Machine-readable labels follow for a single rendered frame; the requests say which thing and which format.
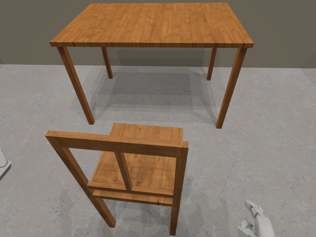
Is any chair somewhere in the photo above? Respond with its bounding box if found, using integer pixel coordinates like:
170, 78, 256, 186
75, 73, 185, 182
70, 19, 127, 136
45, 123, 189, 236

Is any robot left hand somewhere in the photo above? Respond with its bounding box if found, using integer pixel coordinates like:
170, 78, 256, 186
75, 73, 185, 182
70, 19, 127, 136
0, 147, 11, 180

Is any table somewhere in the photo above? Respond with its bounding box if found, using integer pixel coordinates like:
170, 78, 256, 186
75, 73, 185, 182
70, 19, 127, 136
50, 2, 254, 129

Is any robot right hand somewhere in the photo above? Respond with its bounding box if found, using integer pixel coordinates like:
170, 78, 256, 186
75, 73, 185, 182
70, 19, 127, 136
238, 200, 276, 237

